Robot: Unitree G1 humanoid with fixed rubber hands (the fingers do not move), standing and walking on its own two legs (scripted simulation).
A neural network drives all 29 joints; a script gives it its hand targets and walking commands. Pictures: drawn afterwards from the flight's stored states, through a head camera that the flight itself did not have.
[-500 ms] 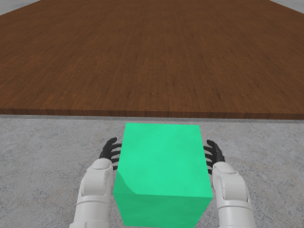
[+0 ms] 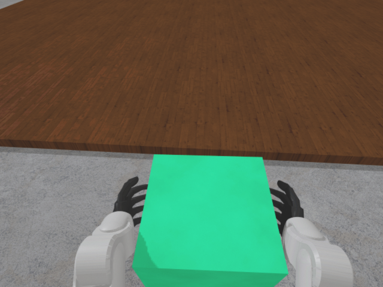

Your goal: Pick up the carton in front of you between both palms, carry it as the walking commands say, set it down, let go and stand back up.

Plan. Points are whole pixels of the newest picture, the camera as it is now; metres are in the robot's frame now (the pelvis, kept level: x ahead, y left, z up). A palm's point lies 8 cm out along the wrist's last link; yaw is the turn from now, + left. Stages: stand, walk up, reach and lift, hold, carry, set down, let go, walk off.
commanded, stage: carry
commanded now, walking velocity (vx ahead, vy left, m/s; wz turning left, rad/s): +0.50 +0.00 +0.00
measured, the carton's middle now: (205, 232) +0.24 -0.01 +0.02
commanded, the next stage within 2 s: none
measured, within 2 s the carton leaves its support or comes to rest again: neither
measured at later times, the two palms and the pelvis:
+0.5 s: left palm (136, 117) +0.55 +0.19 +0.08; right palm (243, 125) +0.51 -0.11 +0.09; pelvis +0.30 +0.06 +0.01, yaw -3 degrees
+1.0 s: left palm (160, 52) +0.88 +0.16 +0.13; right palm (239, 54) +0.90 -0.14 +0.13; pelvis +0.64 +0.00 +0.01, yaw +1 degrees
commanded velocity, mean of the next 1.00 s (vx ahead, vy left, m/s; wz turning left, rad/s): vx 0.50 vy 0.00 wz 0.00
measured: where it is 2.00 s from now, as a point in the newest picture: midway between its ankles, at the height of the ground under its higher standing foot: (194, 136)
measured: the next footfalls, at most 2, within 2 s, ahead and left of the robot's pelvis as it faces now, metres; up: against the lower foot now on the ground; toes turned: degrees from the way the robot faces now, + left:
left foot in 0.26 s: +0.34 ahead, +0.13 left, +0.00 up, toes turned +11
right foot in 0.76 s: +0.68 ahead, -0.08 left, +0.00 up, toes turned -13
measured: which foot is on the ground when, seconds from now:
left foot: up 0.00-0.24, down 0.26-0.80, up 0.82-1.00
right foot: down 0.00-0.26, up 0.28-0.74, down 0.76-1.00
